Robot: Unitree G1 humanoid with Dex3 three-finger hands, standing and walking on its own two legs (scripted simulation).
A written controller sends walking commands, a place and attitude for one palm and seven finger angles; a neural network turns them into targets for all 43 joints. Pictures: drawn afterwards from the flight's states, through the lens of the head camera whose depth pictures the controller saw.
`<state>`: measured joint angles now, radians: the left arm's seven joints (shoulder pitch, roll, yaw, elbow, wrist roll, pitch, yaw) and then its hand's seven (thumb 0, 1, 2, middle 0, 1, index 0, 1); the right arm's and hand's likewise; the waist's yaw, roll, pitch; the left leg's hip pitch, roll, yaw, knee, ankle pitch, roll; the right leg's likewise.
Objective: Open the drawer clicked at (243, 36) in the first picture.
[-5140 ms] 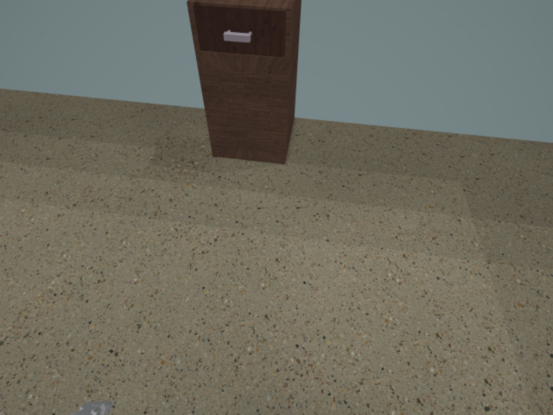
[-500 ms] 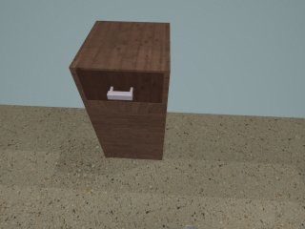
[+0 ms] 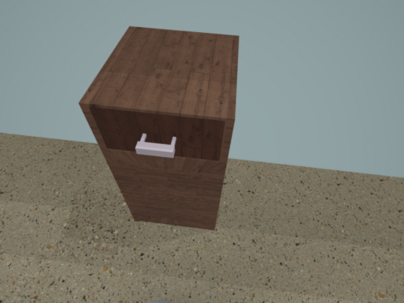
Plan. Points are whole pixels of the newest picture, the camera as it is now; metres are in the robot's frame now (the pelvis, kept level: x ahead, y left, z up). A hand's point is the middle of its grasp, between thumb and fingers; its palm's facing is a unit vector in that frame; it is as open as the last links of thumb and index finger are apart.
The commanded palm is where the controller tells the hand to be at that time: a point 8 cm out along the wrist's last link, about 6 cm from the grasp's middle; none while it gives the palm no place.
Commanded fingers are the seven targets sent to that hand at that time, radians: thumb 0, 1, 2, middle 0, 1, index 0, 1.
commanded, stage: come to a stop and stand still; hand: left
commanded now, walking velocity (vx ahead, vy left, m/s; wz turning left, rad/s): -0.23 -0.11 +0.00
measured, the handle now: (157, 143) +0.52 +0.18 -0.07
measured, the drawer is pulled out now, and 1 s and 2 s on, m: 0.00 0.00 0.00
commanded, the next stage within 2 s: look again from close up in 0.90 s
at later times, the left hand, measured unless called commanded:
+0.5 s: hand out of the picture +0.04 +0.15 -0.17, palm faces +0.03 -0.97 -0.24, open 7.4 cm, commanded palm none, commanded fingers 0.00 0.90 0.90 -0.20 -0.30 -0.20 -0.30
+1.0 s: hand out of the picture -0.07 +0.09 -0.17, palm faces +0.06 -0.98 -0.16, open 7.4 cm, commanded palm none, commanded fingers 0.00 0.90 0.90 -0.20 -0.30 -0.20 -0.30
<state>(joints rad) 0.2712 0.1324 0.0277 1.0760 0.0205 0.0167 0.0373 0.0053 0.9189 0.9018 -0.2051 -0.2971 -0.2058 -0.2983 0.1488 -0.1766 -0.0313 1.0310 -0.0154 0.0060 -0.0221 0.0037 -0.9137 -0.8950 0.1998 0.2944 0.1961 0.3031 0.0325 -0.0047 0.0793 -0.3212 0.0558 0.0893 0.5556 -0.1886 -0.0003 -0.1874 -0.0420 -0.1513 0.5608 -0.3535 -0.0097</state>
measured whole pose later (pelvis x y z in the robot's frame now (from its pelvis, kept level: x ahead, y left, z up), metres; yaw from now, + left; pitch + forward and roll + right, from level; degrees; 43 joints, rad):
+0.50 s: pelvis -0.04 -0.04 -0.02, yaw +1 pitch -3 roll -1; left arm 0.24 0.18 0.02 0.91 0.03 0.03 0.04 0.01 0.91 0.90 -0.20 -0.30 -0.20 -0.30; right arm 0.28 -0.21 -0.04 0.91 -0.03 0.03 -0.01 0.01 -0.91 -0.89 0.20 0.29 0.20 0.30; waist -0.03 0.03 0.02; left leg -0.36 0.01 0.06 0.70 -0.29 0.03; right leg -0.29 -0.02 -0.07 0.72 -0.39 -0.01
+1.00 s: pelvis -0.04 -0.07 +0.00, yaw +1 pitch -1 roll +0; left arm 0.37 0.12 0.00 1.08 0.02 0.00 0.02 0.01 0.91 0.90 -0.20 -0.30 -0.20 -0.30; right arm 0.40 -0.13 0.01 1.08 -0.03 0.01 -0.02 0.01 -0.91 -0.89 0.20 0.29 0.20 0.30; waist -0.01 0.01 -0.01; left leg -0.32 0.02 0.02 0.52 -0.18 0.00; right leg -0.25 0.02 -0.08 0.53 -0.27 -0.05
